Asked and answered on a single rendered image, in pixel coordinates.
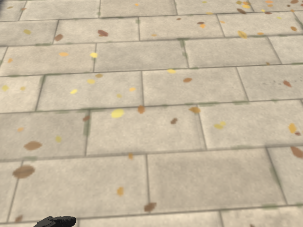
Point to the left robot hand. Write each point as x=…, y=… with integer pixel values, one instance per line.
x=65, y=221

